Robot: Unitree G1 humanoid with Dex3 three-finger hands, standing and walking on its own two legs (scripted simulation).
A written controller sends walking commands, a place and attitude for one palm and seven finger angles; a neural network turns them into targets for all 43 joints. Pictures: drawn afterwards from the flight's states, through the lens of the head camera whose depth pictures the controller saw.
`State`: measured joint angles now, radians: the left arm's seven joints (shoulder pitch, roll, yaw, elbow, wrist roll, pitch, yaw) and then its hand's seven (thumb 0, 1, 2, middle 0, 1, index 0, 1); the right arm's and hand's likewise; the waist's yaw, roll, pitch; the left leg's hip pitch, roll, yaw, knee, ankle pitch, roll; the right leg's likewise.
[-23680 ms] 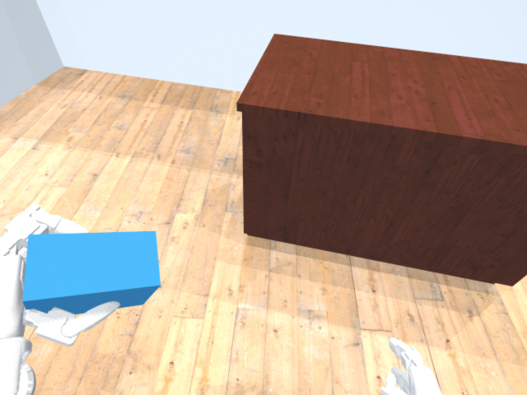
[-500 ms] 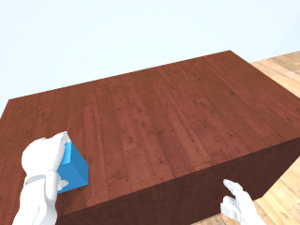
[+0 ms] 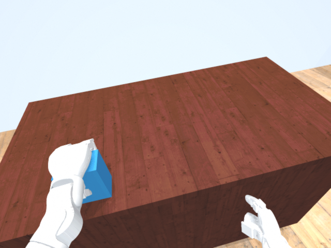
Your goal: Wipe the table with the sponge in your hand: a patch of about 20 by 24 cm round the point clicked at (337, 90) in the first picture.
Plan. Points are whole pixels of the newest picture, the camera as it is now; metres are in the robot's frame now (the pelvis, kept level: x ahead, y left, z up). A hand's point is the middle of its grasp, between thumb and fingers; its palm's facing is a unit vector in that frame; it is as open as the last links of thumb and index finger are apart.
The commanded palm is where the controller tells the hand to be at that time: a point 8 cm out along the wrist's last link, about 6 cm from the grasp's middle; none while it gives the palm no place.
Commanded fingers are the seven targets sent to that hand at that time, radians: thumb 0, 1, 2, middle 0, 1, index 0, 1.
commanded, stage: slide across to the third lane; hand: left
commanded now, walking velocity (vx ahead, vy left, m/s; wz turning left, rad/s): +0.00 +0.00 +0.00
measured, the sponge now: (88, 182) +0.25 +0.26 +0.02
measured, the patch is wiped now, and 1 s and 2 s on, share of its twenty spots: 0.70 0.90 1.00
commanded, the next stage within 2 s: wipe forward along the third lane in 0.30 s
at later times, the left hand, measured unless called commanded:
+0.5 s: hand (100, 164) +0.28 +0.22 +0.07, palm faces +0.01 -0.07 -1.00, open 10.5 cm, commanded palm +0.26 +0.20 +0.12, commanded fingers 0.00 0.10 1.30 -1.20 -1.60 -1.20 -1.60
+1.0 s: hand (105, 151) +0.32 +0.23 +0.07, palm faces -0.08 -0.03 -1.00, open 10.5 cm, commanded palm +0.32 +0.22 +0.10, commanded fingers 0.00 0.10 1.30 -1.20 -1.60 -1.20 -1.60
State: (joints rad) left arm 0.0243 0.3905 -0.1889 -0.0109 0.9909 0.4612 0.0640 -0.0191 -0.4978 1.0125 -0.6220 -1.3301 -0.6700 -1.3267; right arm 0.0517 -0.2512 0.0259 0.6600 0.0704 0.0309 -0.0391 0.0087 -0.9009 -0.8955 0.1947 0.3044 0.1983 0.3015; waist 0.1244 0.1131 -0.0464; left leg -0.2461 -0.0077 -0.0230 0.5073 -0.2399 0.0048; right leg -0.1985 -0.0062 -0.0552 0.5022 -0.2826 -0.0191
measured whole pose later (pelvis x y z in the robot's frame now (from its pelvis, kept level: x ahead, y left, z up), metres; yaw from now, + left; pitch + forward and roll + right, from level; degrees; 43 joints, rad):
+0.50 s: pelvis -0.01 -0.02 +0.00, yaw +0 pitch -2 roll +0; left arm -0.15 0.35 -0.26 0.17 0.96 0.49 0.07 -0.02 -0.51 1.01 -0.64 -1.32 -0.69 -1.31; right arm 0.03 -0.26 0.03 0.69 0.08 0.06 -0.04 0.01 -0.90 -0.90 0.20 0.30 0.20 0.30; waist 0.11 0.11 -0.05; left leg -0.25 0.01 -0.03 0.50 -0.22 -0.01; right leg -0.21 0.01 -0.06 0.51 -0.27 -0.04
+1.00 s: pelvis -0.02 -0.03 +0.00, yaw +0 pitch +2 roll +0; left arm -0.41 0.39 -0.18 0.54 0.96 0.36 0.05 -0.02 -0.55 1.02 -0.68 -1.28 -0.74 -1.27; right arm 0.13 -0.28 0.02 0.72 0.09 0.07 -0.10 0.01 -0.90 -0.90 0.20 0.30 0.20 0.30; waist 0.07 0.10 -0.08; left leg -0.35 0.03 -0.04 0.53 -0.21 0.00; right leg -0.32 0.03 -0.07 0.55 -0.26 -0.06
